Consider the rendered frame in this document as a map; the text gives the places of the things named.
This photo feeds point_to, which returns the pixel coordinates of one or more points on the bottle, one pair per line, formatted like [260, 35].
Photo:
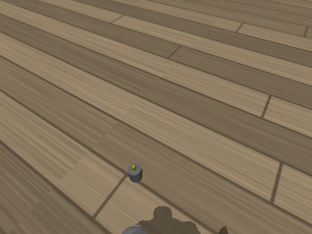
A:
[135, 173]

